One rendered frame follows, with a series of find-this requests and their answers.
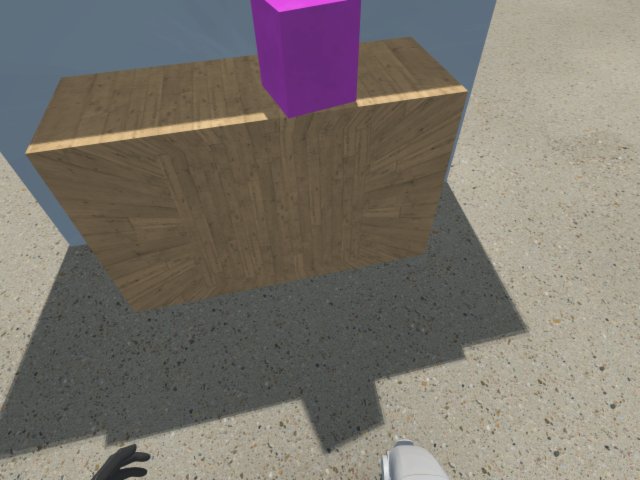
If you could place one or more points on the right robot thigh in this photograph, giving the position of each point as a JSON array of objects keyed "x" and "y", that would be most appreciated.
[{"x": 407, "y": 462}]

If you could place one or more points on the right robot shin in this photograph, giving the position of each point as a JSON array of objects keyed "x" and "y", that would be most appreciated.
[{"x": 403, "y": 442}]

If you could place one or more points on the robot left hand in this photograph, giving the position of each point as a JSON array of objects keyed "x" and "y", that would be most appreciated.
[{"x": 124, "y": 456}]

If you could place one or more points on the carton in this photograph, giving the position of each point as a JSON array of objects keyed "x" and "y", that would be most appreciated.
[{"x": 308, "y": 52}]

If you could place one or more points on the pedestal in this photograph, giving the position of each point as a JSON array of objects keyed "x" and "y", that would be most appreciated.
[{"x": 188, "y": 181}]

